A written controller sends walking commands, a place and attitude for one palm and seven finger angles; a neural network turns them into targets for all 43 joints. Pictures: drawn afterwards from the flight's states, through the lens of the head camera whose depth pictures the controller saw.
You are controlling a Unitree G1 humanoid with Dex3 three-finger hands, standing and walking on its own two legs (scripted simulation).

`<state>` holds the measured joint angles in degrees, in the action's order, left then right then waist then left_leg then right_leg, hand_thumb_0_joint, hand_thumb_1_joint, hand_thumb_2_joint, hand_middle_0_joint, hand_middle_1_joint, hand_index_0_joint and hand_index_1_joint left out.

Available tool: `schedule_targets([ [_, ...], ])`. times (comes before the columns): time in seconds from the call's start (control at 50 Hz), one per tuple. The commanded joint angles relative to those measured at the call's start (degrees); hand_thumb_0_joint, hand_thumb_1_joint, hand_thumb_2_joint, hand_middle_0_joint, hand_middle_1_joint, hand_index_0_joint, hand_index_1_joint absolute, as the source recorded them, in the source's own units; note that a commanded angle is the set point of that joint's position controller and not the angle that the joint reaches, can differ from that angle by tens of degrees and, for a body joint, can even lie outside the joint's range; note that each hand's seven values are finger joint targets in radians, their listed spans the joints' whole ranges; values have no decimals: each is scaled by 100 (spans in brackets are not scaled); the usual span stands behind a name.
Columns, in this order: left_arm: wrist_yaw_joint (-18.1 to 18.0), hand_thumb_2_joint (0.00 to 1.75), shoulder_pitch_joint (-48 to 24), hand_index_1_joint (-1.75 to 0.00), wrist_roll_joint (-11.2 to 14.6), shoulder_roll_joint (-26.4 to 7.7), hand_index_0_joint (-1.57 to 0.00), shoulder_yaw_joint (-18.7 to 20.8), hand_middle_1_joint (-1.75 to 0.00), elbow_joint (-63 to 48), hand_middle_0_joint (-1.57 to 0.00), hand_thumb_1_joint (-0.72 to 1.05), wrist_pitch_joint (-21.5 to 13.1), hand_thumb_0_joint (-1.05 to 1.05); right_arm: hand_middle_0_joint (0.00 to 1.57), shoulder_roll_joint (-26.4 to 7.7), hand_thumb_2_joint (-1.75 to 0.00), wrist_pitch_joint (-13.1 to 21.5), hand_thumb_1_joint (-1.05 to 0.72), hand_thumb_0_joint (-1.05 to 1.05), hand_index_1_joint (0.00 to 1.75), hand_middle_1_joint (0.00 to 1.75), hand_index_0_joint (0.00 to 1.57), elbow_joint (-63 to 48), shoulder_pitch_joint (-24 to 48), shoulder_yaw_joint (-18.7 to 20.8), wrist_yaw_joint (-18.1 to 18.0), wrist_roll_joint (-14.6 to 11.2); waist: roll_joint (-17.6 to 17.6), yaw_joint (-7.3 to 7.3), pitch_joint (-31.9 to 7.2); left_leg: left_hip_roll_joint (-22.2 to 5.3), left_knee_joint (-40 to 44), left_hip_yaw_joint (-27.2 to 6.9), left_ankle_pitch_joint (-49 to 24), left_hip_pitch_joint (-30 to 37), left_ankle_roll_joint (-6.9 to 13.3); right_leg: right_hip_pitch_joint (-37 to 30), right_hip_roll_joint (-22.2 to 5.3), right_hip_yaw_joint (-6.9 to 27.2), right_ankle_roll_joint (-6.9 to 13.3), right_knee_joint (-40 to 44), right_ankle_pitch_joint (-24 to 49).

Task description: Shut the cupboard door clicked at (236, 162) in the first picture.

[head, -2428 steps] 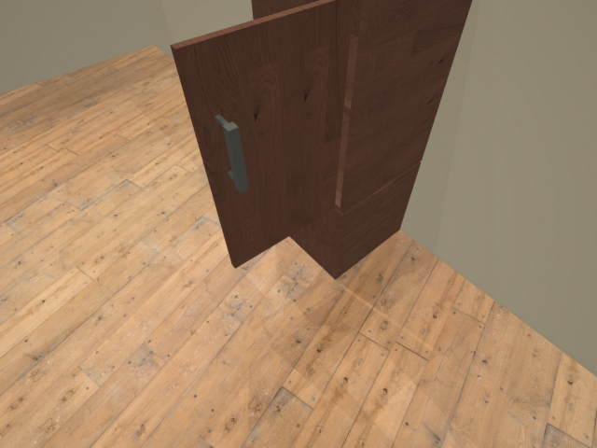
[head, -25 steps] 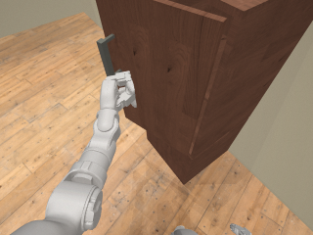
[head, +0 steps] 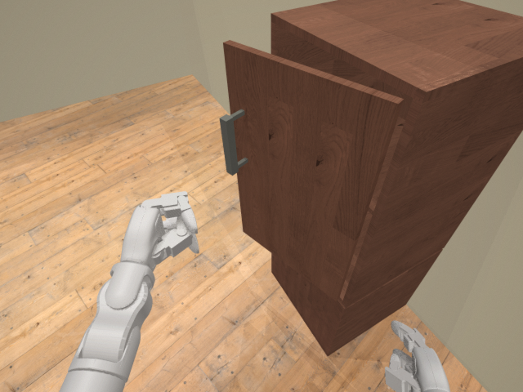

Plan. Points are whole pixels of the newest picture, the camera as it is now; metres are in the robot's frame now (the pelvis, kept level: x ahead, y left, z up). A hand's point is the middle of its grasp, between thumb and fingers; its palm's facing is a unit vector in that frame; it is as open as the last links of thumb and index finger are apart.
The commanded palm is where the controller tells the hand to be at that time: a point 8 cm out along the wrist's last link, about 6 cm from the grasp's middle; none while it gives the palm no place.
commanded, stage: draw the hand back to the body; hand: left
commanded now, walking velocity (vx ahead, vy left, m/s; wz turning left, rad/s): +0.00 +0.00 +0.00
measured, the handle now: (235, 142) +0.62 +0.11 +0.05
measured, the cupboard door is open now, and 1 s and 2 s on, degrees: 18 18 18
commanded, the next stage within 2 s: step back with the hand held close in 0.96 s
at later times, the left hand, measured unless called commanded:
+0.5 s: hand (50, 274) +0.21 +0.27 +0.16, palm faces +0.38 -0.85 -0.36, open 5.5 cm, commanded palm +0.16 +0.31 +0.18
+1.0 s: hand (12, 288) +0.19 +0.29 +0.17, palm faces +0.46 -0.80 -0.38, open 7.4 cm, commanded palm +0.14 +0.32 +0.18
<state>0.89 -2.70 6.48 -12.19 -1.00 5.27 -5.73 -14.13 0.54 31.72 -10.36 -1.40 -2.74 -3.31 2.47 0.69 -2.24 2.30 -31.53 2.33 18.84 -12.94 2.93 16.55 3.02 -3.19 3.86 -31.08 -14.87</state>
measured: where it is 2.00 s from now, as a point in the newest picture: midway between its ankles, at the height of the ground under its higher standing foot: outside the picture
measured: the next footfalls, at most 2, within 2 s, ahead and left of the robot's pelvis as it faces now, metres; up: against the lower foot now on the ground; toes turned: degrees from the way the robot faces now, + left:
none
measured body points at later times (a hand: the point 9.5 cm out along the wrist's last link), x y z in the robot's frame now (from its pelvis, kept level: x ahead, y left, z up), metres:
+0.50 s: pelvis +0.01 +0.02 +0.01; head -0.01 +0.00 +0.46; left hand +0.19 +0.31 +0.18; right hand +0.20 -0.18 -0.08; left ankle -0.02 +0.09 -0.73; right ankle +0.02 -0.07 -0.73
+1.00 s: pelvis +0.00 +0.02 +0.01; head -0.03 +0.00 +0.46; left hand +0.16 +0.33 +0.19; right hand +0.20 -0.19 -0.07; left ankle -0.02 +0.09 -0.73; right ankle +0.02 -0.07 -0.73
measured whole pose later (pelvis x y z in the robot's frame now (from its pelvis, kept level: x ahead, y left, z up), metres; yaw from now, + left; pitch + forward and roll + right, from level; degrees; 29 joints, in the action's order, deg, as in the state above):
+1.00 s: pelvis +0.00 +0.02 +0.01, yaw +1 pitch -5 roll -1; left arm -5.7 26.3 4.1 -19.8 18.9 -21.4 -5.4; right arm -12.6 5.3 35.9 -11.7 -1.4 -2.9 -1.0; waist 4.1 3.7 -0.1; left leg 3.4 -24.6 1.5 16.1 -4.0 4.3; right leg 6.6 2.2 -3.5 2.2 -22.5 -11.6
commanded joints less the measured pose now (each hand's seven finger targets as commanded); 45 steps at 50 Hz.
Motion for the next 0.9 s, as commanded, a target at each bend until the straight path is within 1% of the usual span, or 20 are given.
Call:
schedule_targets([
  [0.0, -341, 90, -1021, -114, -157, -819, -97, 542, -114, -1873, -97, 90, -156, 0, 20, -415, -90, 128, -90, 0, 30, 30, 20, -793, 566, 90, -69, 106, -343, -2, -692, -243, 870, -295, -1188, 216, -70, -1118, -416, 479, -252, 821, 1099],
  [0.02, -363, 90, -781, -111, -166, -892, -94, 620, -111, -1952, -94, 90, -118, 0, 20, -425, -90, 122, -90, 0, 30, 30, 20, -774, 594, 87, -85, 138, -289, 42, -663, -252, 921, -300, -1334, 272, -63, -1214, -416, 472, -240, 872, 1237],
  [0.08, -437, 90, -502, -102, -230, -904, -86, 675, -102, -2510, -86, 90, -60, 0, 20, -384, -90, 118, -90, 0, 30, 30, 20, -798, 642, 39, -69, 165, 162, 36, -707, -271, 1050, -341, -1723, 582, -139, -1344, -393, 380, -191, 920, 1485],
  [0.18, -534, 90, 98, -87, -272, -968, -72, 821, -87, -3038, -72, 90, 15, 0, 20, -412, -90, 196, -90, 0, 30, 30, 20, -805, 710, 36, -46, 232, 106, 65, -468, -323, 1212, -461, -1925, 748, -224, -1364, -331, 287, -177, 1051, 1380],
  [0.22, -561, 90, 503, -81, -281, -1105, -67, 1013, -81, -3079, -67, 90, 37, 0, 20, -444, -90, 228, -90, 0, 30, 30, 20, -778, 716, 48, -45, 260, -14, 108, -384, -335, 1240, -480, -1932, 724, -232, -1375, -313, 270, -181, 1101, 1326],
  [0.24, -576, 90, 633, -78, -268, -1112, -64, 1093, -78, -3224, -64, 90, 30, 0, 20, -420, -90, 222, -90, 0, 30, 30, 20, -794, 716, 64, -42, 251, 70, 107, -407, -339, 1246, -497, -2028, 739, -272, -1444, -322, 275, -171, 1076, 1370],
  [0.32, -618, 90, 1282, -66, -269, -1448, -53, 1639, -66, -3471, -53, 90, 0, 0, 20, -457, -90, 259, -90, 0, 30, 30, 20, -743, 709, 122, -24, 268, -45, 199, -476, -364, 1190, -523, -2308, 670, -330, -1571, -310, 262, -180, 1059, 1487],
  [0.34, -623, 90, 1427, -63, -241, -1416, -50, 1695, -63, -3516, -50, 90, -13, 0, 20, -427, -90, 266, -90, 0, 30, 30, 20, -757, 721, 123, -20, 271, -29, 211, -446, -352, 1186, -505, -2300, 634, -331, -1595, -339, 255, -185, 1043, 1515],
  [0.42, -670, 90, 1906, -51, -243, -1725, -39, 2198, -51, -3767, -39, 90, -91, 0, 20, -471, -90, 367, -90, 0, 30, 30, 20, -688, 724, 184, -2, 248, 229, 270, -367, -396, 1171, -555, -2389, 552, -391, -1552, -326, 249, -186, 1038, 1412],
  [0.44, -673, 90, 1999, -48, -218, -1672, -36, 2210, -48, -3819, -36, 90, -103, 0, 20, -447, -90, 385, -90, 0, 30, 30, 20, -689, 716, 181, -1, 241, 256, 264, -294, -395, 1172, -555, -2408, 531, -397, -1532, -340, 239, -189, 1025, 1421],
  [0.52, -723, 90, 2482, -36, -174, -1993, -25, 2756, -36, -3838, -25, 90, -168, 0, 20, -500, -90, 485, -90, 0, 30, 30, 20, -637, 692, 253, -13, 229, 104, 322, -194, -405, 1188, -548, -2095, 368, -367, -1491, -331, 247, -202, 1062, 1242],
  [0.56, -753, 90, 2591, -30, -153, -2051, -20, 2940, -30, -3924, -20, 90, -238, 0, 20, -489, -90, 533, -90, 0, 30, 30, 20, -616, 668, 270, -18, 209, 243, 323, -107, -408, 1223, -557, -1901, 279, -388, -1466, -334, 251, -188, 1045, 1105],
  [0.6, -733, 90, 2394, -30, -206, -1698, -20, 2524, -30, -3883, -20, 90, -263, 0, 20, -528, -90, 595, -90, 0, 30, 30, 20, -553, 640, 280, -4, 209, 297, 215, 108, -447, 1267, -645, -1756, 331, -392, -1182, -333, 233, -209, 1043, 900],
  [0.64, -756, 90, 2187, -30, -251, -1643, -20, 2383, -30, -3919, -20, 90, -288, 0, 20, -587, -90, 671, -90, 0, 30, 30, 20, -515, 615, 307, -20, 211, 324, 178, 113, -483, 1306, -712, -1571, 401, -375, -1079, -344, 236, -225, 1035, 734],
  [0.68, -799, 90, 2130, -30, -267, -1704, -20, 2419, -30, -3868, -20, 90, -306, 0, 20, -593, -90, 720, -90, 0, 30, 30, 20, -500, 616, 309, -40, 220, 195, 198, 187, -443, 1334, -702, -1289, 311, -336, -1066, -334, 226, -215, 1040, 622],
  [0.72, -820, 90, 2209, -30, -266, -1852, -20, 2575, -30, -3803, -20, 90, -315, 0, 20, -600, -90, 745, -90, 0, 30, 30, 20, -474, 606, 313, -69, 230, 85, 240, 94, -423, 1353, -678, -1135, 281, -316, -1165, -339, 237, -205, 1064, 556],
  [0.78, -824, 90, 2112, -30, -260, -1869, -20, 2623, -30, -3990, -20, 90, -366, 0, 20, -542, -90, 763, -90, 0, 30, 30, 20, -492, 649, 288, -70, 230, 285, 262, 3, -393, 1353, -664, -1118, 243, -327, -1290, -339, 254, -186, 1033, 588],
  [0.82, -826, 90, 2198, -30, -246, -2008, -20, 2785, -30, -3915, -20, 90, -351, 0, 20, -543, -90, 785, -90, 0, 30, 30, 20, -473, 671, 279, -81, 242, 273, 310, 25, -375, 1345, -624, -1120, 143, -316, -1379, -336, 275, -177, 1078, 611],
  [0.84, -812, 90, 2239, -30, -232, -1884, -20, 2702, -30, -3888, -20, 90, -358, 0, 20, -495, -90, 783, -90, 0, 30, 30, 20, -488, 672, 260, -76, 238, 315, 294, 70, -365, 1336, -594, -1150, 157, -314, -1358, -353, 296, -171, 1089, 615],
  [0.88, -801, 90, 2276, -30, -217, -1892, -20, 2727, -30, -3925, -20, 90, -358, 0, 20, -495, -90, 788, -90, 0, 30, 30, 20, -491, 661, 261, -54, 245, 355, 300, 45, -370, 1331, -597, -1253, 180, -340, -1383, -337, 295, -163, 1073, 698],
])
